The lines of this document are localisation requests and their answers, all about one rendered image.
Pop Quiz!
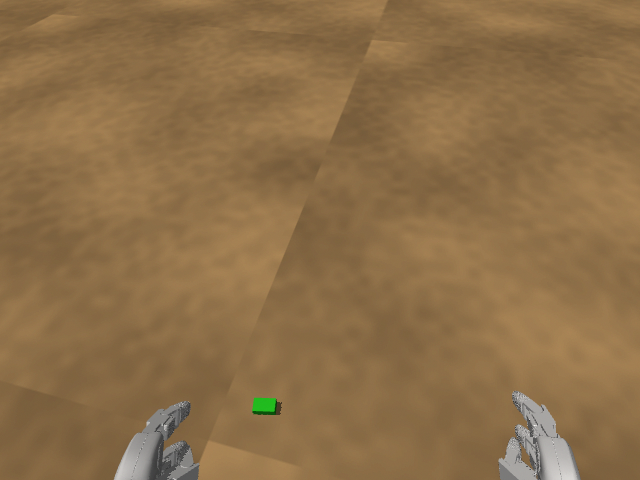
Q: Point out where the small box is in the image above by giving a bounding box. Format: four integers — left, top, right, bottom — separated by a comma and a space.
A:
252, 398, 277, 415

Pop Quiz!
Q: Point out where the left robot hand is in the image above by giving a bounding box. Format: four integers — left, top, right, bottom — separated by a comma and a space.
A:
114, 401, 199, 480

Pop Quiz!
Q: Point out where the right robot hand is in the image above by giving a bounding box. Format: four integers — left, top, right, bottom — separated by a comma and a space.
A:
499, 391, 581, 480

